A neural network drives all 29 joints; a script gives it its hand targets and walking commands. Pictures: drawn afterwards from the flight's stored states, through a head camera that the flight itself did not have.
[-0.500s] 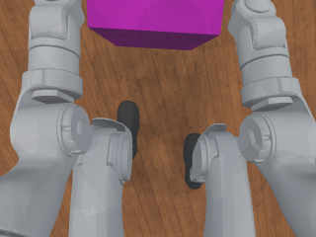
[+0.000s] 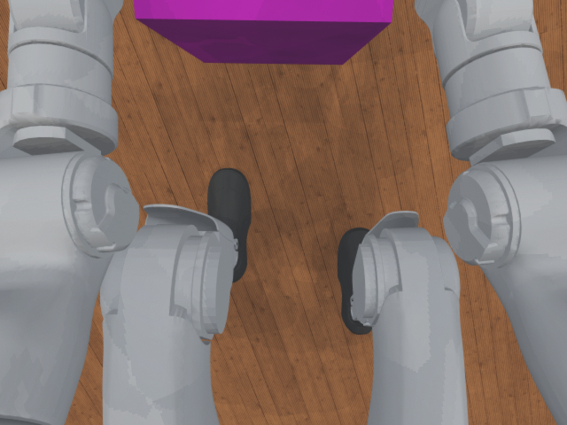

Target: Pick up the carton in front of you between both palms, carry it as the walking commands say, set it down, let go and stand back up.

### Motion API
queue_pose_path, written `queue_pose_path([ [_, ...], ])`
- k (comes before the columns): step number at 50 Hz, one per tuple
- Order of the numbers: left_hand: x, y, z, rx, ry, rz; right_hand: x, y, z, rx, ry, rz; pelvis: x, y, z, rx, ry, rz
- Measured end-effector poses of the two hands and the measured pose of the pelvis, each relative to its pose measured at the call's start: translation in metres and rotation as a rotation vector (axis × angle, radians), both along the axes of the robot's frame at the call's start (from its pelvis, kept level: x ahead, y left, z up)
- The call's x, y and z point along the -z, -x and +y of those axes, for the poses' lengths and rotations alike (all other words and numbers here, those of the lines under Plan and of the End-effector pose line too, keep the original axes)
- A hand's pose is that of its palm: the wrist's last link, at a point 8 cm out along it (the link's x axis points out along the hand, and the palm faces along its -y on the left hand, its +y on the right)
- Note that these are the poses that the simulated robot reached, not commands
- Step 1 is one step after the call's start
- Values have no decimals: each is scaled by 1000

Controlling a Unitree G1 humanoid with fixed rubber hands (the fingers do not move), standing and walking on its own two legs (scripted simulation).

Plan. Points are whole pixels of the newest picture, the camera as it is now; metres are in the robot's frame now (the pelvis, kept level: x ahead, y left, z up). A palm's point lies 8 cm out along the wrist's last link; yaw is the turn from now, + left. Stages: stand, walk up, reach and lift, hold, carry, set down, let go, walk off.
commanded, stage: set down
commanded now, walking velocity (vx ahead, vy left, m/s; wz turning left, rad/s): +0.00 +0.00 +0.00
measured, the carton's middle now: out of the picture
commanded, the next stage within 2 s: let go in 2.00 s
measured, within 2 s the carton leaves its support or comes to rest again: neither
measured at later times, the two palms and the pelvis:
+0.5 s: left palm out of the picture +0.55 +0.26 -0.17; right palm out of the picture +0.58 -0.06 -0.18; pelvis +0.00 +0.00 -0.01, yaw +0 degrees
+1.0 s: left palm out of the picture +0.55 +0.28 -0.19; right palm out of the picture +0.60 -0.10 -0.18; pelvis +0.00 +0.01 -0.01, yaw +0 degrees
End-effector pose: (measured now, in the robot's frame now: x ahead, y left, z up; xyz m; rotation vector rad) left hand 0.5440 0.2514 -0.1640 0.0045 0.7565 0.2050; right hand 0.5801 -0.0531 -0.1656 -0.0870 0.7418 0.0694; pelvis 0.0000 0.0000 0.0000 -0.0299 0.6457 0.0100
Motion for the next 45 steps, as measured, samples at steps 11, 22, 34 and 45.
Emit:
queue_pose_path([
  [11, 2, 0, 3, 37, 26, -10, 4, 0, -4, -22, -47, -13, 5, 5, -1, 3, -4, -36],
  [22, 6, -1, 4, 49, 54, -8, 8, 0, -6, -37, -85, -27, 6, 3, -4, 1, -11, -68],
  [34, 18, -1, 5, 35, 47, 6, 19, 2, -8, -62, -65, -38, 7, -3, -3, -1, -13, -65],
  [45, 38, 3, 26, -93, -32, 6, 28, -11, -44, 12, 39, -38, 6, -6, 5, 7, -14, -29],
])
